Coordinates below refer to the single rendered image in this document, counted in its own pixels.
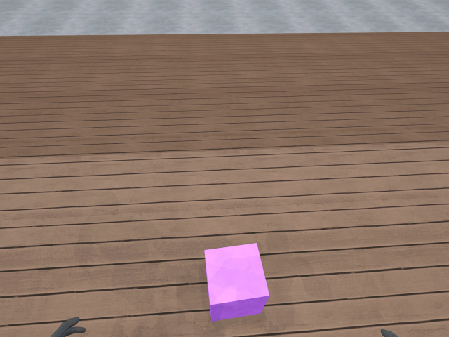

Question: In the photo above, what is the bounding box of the robot left hand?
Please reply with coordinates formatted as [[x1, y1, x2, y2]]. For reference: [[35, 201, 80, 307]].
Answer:
[[51, 317, 86, 337]]

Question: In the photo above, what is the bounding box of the carton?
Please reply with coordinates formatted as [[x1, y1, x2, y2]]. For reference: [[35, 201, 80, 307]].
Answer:
[[204, 243, 269, 322]]

